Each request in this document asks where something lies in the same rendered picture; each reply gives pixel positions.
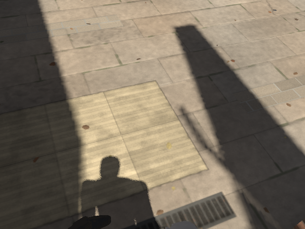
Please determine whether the robot left hand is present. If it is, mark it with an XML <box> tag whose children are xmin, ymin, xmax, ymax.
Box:
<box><xmin>68</xmin><ymin>215</ymin><xmax>112</xmax><ymax>229</ymax></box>

